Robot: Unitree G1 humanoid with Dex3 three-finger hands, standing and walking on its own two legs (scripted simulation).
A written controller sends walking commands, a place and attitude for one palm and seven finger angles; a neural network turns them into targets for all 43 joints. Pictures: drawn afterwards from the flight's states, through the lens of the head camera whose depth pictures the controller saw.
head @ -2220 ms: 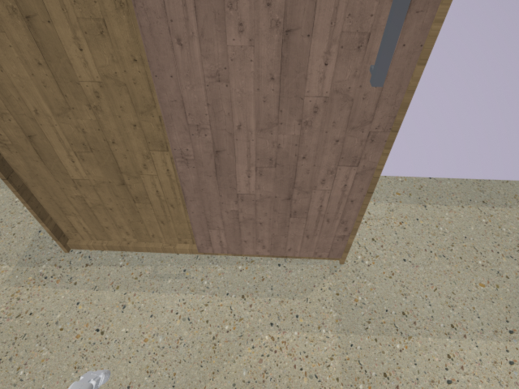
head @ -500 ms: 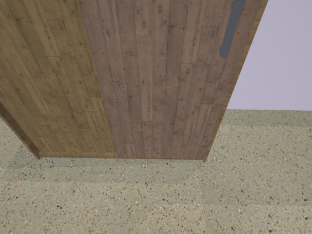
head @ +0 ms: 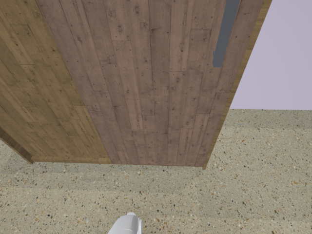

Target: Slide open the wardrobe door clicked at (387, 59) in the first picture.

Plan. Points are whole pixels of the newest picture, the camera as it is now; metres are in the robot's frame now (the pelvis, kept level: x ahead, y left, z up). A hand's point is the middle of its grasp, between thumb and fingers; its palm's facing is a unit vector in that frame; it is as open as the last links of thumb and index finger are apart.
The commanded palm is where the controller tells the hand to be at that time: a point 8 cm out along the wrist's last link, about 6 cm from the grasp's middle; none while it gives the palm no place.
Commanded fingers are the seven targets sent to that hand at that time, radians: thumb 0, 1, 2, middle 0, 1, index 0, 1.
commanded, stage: come to a stop and stand still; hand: right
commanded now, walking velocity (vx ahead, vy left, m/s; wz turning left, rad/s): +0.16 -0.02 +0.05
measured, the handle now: (225, 22) +0.61 -0.13 +0.24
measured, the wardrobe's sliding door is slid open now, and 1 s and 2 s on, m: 0.00 0.00 0.00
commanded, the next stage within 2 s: none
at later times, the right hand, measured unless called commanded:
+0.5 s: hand out of the picture +0.17 -0.22 -0.20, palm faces +0.04 +0.98 -0.20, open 7.3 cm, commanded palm none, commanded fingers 0.00 -0.90 -0.90 0.20 0.30 0.20 0.30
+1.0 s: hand out of the picture +0.06 -0.20 -0.18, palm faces +0.00 +0.98 -0.21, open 7.4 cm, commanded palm none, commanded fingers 0.00 -0.90 -0.90 0.20 0.30 0.20 0.30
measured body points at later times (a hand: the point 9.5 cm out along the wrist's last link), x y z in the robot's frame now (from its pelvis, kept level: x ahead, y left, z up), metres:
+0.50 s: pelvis +0.08 -0.03 -0.02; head +0.12 -0.05 +0.42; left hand +0.19 +0.21 -0.16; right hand +0.17 -0.27 -0.18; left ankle +0.17 +0.09 -0.74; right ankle +0.11 -0.15 -0.74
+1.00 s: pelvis +0.06 -0.01 +0.00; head +0.07 -0.02 +0.44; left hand +0.04 +0.23 -0.16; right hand +0.06 -0.26 -0.16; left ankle +0.02 +0.11 -0.75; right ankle +0.12 -0.15 -0.74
